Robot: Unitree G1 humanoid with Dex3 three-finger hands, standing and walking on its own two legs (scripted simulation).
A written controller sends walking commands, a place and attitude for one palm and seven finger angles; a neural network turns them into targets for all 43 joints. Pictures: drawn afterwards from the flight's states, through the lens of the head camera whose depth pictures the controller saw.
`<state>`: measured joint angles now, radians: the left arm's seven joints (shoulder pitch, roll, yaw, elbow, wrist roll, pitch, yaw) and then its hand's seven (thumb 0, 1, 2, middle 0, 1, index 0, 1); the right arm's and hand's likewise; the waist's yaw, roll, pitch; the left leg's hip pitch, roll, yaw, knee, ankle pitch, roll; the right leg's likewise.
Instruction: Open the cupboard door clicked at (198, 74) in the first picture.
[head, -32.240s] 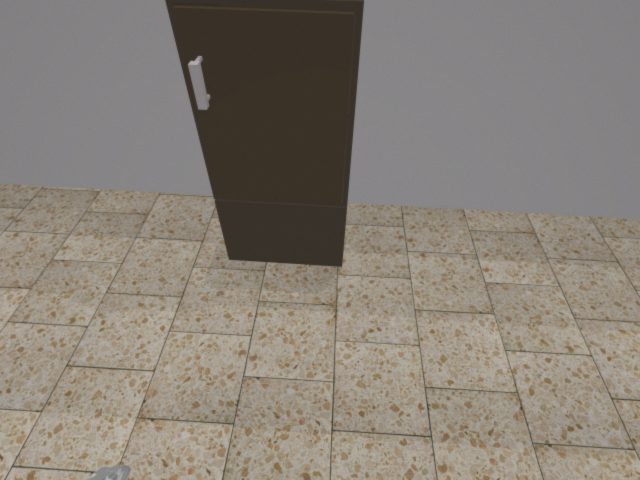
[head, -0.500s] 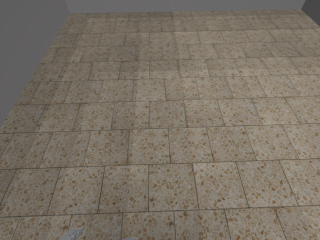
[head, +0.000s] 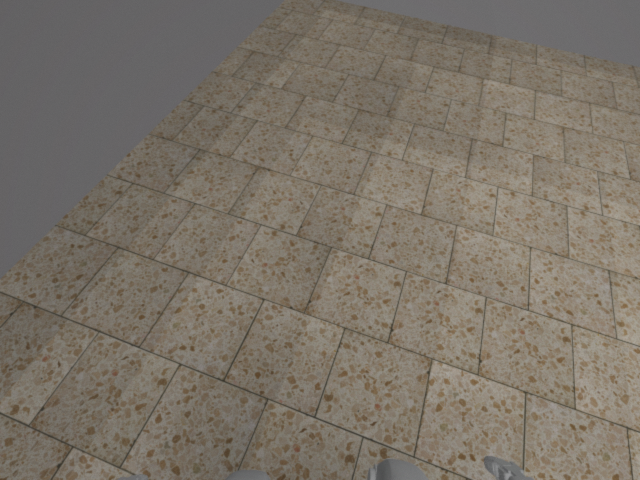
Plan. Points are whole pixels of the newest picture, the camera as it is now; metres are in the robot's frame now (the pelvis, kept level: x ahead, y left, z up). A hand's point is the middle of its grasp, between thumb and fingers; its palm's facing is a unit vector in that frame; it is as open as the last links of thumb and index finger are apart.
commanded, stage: turn to face it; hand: left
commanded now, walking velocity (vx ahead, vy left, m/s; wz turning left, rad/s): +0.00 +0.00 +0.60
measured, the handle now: out of the picture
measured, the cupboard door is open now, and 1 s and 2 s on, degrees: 41 41 41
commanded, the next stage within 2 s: none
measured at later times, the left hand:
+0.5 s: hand out of the picture +0.01 +0.19 -0.18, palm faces +0.34 -0.92 -0.21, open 7.4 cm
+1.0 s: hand out of the picture -0.01 +0.13 -0.15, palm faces +0.58 -0.78 -0.24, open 7.4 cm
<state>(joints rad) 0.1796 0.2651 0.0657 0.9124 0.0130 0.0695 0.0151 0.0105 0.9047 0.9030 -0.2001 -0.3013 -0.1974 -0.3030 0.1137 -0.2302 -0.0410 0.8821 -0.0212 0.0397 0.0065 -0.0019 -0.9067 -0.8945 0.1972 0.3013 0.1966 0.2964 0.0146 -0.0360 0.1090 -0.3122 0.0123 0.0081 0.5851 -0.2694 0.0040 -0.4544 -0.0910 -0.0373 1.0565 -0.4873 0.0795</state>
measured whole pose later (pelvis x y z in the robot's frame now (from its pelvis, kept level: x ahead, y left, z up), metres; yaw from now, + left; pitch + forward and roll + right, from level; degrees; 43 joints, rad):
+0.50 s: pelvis +0.02 -0.03 -0.01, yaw +19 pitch +1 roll +0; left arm 0.20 0.25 0.05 0.90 0.01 0.06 0.02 0.01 0.90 0.90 -0.20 -0.30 -0.20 -0.30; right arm 0.14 -0.23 -0.05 0.88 -0.02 0.03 0.02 0.00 -0.91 -0.89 0.20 0.30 0.19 0.30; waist 0.00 -0.07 0.11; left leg -0.33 0.00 0.06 0.64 -0.32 0.03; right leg -0.41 -0.14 -0.10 0.99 -0.54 0.08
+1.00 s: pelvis +0.04 -0.07 +0.01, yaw +37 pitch +0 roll +2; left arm 0.21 0.20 0.03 0.87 0.02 0.02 0.02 0.01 0.90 0.90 -0.20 -0.30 -0.20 -0.30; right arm 0.15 -0.25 -0.08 0.92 -0.01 0.09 0.03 0.00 -0.91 -0.89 0.19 0.30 0.19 0.30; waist -0.02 -0.03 0.11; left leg -0.43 0.02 0.06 0.93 -0.45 -0.07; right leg -0.22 -0.12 -0.16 0.51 -0.29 0.02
